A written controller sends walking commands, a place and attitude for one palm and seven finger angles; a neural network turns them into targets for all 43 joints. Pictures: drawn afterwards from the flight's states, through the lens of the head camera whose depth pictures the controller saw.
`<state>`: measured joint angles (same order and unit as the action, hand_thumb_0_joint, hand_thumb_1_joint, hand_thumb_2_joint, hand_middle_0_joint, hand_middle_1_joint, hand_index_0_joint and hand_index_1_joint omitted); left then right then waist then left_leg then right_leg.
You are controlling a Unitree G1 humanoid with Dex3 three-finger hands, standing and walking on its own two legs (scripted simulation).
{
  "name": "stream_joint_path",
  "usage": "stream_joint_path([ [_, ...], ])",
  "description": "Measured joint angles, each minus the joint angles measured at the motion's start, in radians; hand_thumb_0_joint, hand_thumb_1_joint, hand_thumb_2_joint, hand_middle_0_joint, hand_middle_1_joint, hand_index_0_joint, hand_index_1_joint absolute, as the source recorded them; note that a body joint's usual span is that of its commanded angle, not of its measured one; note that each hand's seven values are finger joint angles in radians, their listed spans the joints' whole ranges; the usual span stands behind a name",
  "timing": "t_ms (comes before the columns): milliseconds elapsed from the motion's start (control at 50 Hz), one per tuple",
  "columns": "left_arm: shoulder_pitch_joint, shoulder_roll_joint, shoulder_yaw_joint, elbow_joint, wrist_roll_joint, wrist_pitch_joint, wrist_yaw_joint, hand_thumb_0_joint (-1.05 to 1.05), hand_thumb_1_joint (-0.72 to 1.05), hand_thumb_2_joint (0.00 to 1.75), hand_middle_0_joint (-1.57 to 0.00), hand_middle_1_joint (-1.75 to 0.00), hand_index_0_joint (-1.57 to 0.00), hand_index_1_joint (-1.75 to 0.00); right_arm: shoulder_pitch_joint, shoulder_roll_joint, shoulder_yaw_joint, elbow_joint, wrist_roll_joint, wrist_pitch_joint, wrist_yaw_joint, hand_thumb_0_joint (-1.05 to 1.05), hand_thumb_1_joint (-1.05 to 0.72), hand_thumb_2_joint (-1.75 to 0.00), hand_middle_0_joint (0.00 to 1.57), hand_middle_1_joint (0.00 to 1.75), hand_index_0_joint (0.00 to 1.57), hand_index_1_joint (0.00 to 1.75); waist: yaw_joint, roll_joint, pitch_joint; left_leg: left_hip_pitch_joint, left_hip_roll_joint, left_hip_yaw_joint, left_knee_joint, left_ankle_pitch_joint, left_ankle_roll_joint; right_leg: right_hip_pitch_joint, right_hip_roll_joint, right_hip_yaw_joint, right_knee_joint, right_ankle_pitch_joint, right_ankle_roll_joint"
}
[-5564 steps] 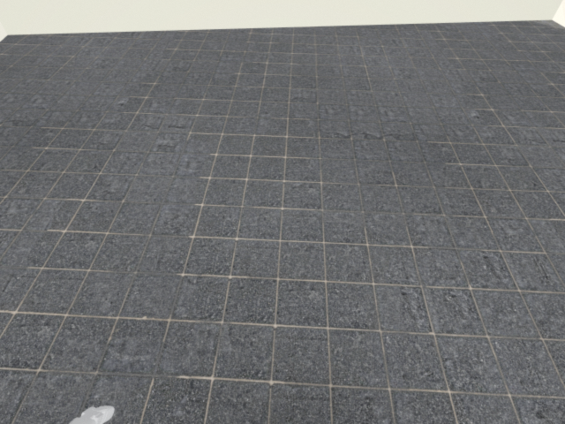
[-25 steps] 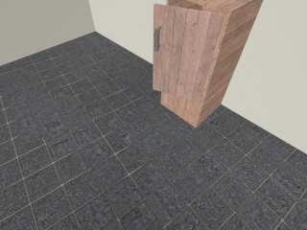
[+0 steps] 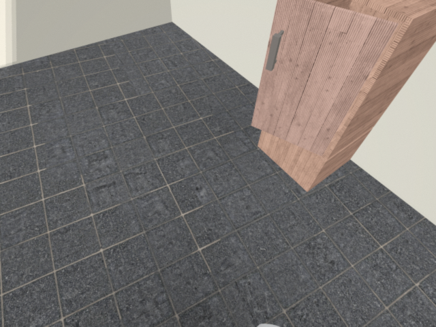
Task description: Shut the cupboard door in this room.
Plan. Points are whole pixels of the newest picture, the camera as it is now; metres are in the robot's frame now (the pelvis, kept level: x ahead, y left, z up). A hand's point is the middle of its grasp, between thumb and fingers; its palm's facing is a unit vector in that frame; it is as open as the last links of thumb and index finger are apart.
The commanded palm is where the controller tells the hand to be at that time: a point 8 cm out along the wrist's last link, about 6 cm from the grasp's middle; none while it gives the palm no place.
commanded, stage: walk to a spot facing it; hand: left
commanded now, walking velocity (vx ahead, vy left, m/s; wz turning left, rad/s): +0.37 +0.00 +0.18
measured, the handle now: (275, 50) +1.00 -0.19 -0.02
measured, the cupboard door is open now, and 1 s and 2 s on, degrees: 23 23 23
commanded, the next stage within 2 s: turn to face it in 0.24 s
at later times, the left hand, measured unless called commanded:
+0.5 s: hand (152, 272) +0.25 +0.15 -0.15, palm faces +0.20 -0.95 -0.22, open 7.1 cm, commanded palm none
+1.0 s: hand (158, 214) +0.39 +0.16 -0.15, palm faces -0.09 -0.95 -0.29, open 7.4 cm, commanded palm none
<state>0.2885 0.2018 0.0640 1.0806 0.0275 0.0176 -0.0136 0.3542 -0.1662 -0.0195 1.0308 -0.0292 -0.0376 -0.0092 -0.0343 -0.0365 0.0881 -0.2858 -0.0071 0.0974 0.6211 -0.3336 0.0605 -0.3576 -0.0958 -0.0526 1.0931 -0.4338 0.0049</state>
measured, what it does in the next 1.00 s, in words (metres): walks ahead: right foot, then left foot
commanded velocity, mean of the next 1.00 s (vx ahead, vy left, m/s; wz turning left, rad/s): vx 0.09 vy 0.00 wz -0.34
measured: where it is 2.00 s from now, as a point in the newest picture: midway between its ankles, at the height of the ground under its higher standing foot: (226, 282)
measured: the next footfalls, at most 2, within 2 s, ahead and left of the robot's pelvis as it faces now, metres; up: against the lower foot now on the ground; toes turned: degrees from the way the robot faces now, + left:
right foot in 0.32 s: +0.28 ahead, -0.14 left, +0.00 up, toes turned +0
left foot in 0.62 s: +0.30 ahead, +0.10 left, +0.00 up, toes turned +8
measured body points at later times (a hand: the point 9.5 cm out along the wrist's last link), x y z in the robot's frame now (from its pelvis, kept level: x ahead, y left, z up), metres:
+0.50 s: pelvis +0.20 -0.04 +0.01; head +0.24 -0.05 +0.46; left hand +0.24 +0.20 -0.13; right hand +0.25 -0.27 -0.15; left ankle +0.16 +0.08 -0.67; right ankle +0.24 -0.14 -0.73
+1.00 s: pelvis +0.29 -0.04 +0.00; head +0.34 -0.07 +0.44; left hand +0.39 +0.21 -0.13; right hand +0.33 -0.31 -0.16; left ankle +0.26 +0.09 -0.67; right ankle +0.29 -0.15 -0.73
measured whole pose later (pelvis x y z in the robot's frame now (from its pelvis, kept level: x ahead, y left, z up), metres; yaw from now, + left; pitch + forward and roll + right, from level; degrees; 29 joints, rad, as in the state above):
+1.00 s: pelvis +0.29 -0.04 +0.00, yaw -9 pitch +0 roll +0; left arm 0.18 0.20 0.09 0.92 0.03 0.02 0.00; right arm 0.14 -0.25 -0.06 0.94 -0.01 0.06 -0.03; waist 0.02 0.06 0.13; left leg -0.42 0.09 0.06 1.07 -0.53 -0.06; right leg -0.34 0.01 -0.04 0.64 -0.31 -0.03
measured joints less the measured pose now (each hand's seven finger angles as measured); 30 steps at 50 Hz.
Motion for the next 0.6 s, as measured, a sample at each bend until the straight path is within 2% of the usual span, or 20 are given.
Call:
stream_joint_path([
  [40,-0.029,-0.004,0.002,-0.018,0.002,-0.010,-0.003,0.01,0.91,0.90,-0.20,-0.30,-0.20,-0.30,0.024,0.017,0.006,0.018,0.003,-0.008,-0.010,0.01,-0.91,-0.90,0.20,0.30,0.20,0.30,-0.001,0.007,0.003,0.043,-0.014,-0.017,-0.074,0.028,-0.003,-0.077,-0.001,0.011,0.001,0.067,0.003],
  [120,-0.085,-0.019,0.001,-0.062,0.002,-0.027,-0.007,0.01,0.91,0.90,-0.20,-0.30,-0.20,-0.30,0.063,0.044,0.012,0.059,0.009,-0.013,-0.016,0.01,-0.91,-0.90,0.20,0.30,0.20,0.30,0.001,0.024,-0.003,0.130,-0.028,-0.053,-0.194,0.053,-0.001,-0.160,-0.008,0.019,-0.151,0.161,0.015],
  [200,-0.134,-0.034,0.000,-0.090,0.000,-0.032,-0.008,0.01,0.91,0.90,-0.20,-0.30,-0.20,-0.30,0.080,0.059,0.008,0.082,0.009,-0.011,-0.016,0.01,-0.91,-0.90,0.20,0.30,0.20,0.30,-0.007,0.031,-0.006,0.208,-0.029,-0.075,-0.247,0.031,-0.017,-0.167,-0.007,0.010,-0.330,0.222,0.016],
  [280,-0.166,-0.044,0.000,-0.106,-0.001,-0.040,-0.010,0.01,0.91,0.90,-0.20,-0.30,-0.20,-0.30,0.083,0.059,0.001,0.089,0.008,-0.008,-0.015,0.01,-0.91,-0.90,0.20,0.30,0.20,0.30,-0.018,0.039,-0.004,0.265,-0.016,-0.086,-0.214,-0.048,-0.043,-0.103,0.023,-0.016,-0.476,0.266,0.002],
  [320,-0.170,-0.046,0.000,-0.117,0.003,-0.063,-0.009,0.01,0.91,0.90,-0.20,-0.30,-0.20,-0.30,0.090,0.056,-0.003,0.090,0.015,-0.005,-0.012,0.01,-0.91,-0.90,0.20,0.30,0.20,0.30,-0.015,0.044,-0.008,0.233,-0.006,-0.098,-0.080,-0.127,-0.043,-0.050,0.038,-0.024,-0.524,0.255,-0.025],
  [360,-0.176,-0.064,-0.002,-0.122,0.002,-0.081,0.000,0.01,0.91,0.90,-0.20,-0.30,-0.20,-0.30,0.055,0.039,-0.012,0.088,0.021,0.012,-0.009,0.01,-0.91,-0.90,0.20,0.30,0.20,0.30,-0.013,0.069,0.010,0.116,0.004,-0.116,0.232,-0.182,-0.023,-0.036,0.047,-0.056,-0.475,0.214,-0.038],
  [400,-0.161,-0.077,-0.006,-0.119,0.001,-0.083,0.014,0.00,0.91,0.90,-0.20,-0.30,-0.20,-0.30,0.013,0.020,-0.021,0.077,0.019,0.022,-0.010,0.01,-0.91,-0.90,0.20,0.30,0.20,0.30,-0.005,0.077,0.014,-0.004,0.011,-0.105,0.463,-0.149,-0.020,0.005,0.049,-0.080,-0.497,0.203,-0.040],
  [440,-0.134,-0.088,-0.003,-0.106,-0.002,-0.081,0.031,0.00,0.92,0.90,-0.20,-0.30,-0.20,-0.30,-0.032,0.001,-0.027,0.055,0.015,0.026,-0.012,0.01,-0.91,-0.90,0.20,0.30,0.20,0.30,0.005,0.077,0.006,-0.088,0.035,-0.079,0.510,-0.110,-0.031,0.047,0.054,-0.091,-0.549,0.211,-0.039],
  [520,-0.080,-0.056,0.012,-0.081,-0.001,-0.073,0.047,-0.02,0.96,0.90,-0.21,-0.30,-0.20,-0.30,-0.126,-0.017,-0.027,-0.006,0.012,0.027,-0.014,0.01,-0.91,-0.90,0.19,0.30,0.20,0.30,0.034,0.056,-0.011,-0.131,0.073,-0.032,0.266,-0.061,-0.064,0.097,0.066,-0.077,-0.619,0.216,-0.042],
  [600,-0.016,-0.041,0.009,-0.042,-0.005,-0.040,0.034,-0.01,0.94,0.90,-0.20,-0.30,-0.20,-0.30,-0.214,-0.022,-0.017,-0.059,0.014,0.018,-0.011,0.01,-0.91,-0.90,0.19,0.30,0.20,0.30,0.061,0.047,-0.013,-0.066,0.077,-0.022,0.005,0.061,-0.084,0.112,0.094,-0.022,-0.596,0.181,-0.029],
])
